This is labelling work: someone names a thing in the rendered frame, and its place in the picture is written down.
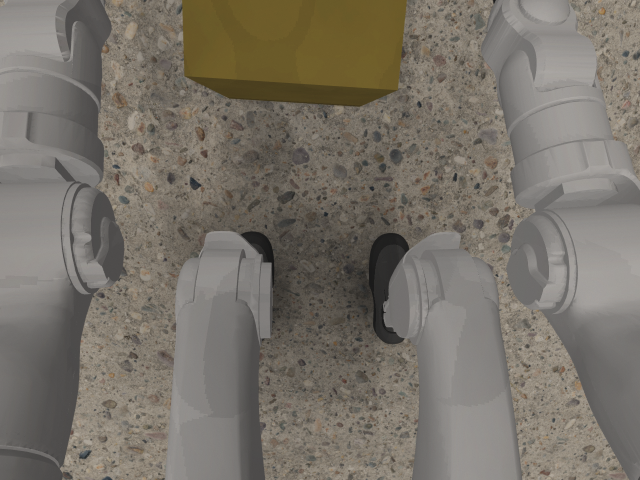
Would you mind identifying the robot left forearm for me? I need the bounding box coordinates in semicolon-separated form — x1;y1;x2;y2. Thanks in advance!
0;0;112;187

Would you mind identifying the robot right forearm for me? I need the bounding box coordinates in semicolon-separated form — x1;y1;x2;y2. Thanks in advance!
481;0;640;212

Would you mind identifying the left robot shin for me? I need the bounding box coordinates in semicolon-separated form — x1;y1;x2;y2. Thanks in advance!
175;231;259;322

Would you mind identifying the right robot upper arm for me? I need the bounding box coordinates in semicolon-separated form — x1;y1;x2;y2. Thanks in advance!
506;204;640;480

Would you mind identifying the carton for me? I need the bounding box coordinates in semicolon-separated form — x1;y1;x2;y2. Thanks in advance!
182;0;407;107

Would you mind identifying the right robot foot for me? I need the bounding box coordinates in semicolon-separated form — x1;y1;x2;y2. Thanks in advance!
369;233;409;344

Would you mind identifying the left robot upper arm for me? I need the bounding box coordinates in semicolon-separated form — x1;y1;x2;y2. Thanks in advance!
0;181;124;480

